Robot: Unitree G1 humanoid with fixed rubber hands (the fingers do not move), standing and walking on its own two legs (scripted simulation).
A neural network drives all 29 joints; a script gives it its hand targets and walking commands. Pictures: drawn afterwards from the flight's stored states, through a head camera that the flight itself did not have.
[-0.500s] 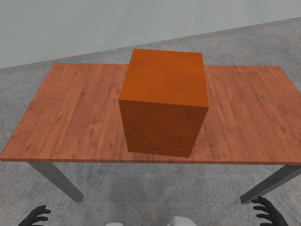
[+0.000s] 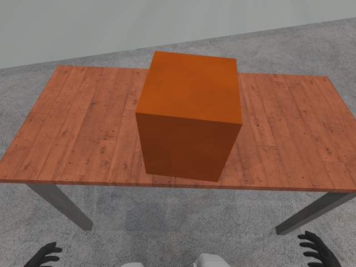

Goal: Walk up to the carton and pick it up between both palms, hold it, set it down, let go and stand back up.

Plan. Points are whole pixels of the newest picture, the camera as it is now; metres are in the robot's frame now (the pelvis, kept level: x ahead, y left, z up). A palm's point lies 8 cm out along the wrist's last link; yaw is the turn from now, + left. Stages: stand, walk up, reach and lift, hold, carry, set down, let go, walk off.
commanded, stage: walk up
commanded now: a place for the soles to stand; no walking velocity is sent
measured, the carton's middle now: (188, 120) +0.44 -0.03 +0.05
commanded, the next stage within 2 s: reach and lift in 1.12 s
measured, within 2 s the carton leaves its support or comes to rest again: neither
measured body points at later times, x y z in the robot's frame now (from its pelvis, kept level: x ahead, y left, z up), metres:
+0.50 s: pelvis -0.02 +0.00 +0.00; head +0.00 +0.00 +0.45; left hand +0.11 +0.31 -0.08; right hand +0.13 -0.33 -0.06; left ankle +0.00 +0.13 -0.72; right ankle +0.03 -0.12 -0.72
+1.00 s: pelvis -0.01 +0.00 +0.00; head +0.01 +0.01 +0.45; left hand +0.12 +0.31 -0.08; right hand +0.14 -0.33 -0.05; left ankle +0.00 +0.13 -0.72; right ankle +0.03 -0.12 -0.72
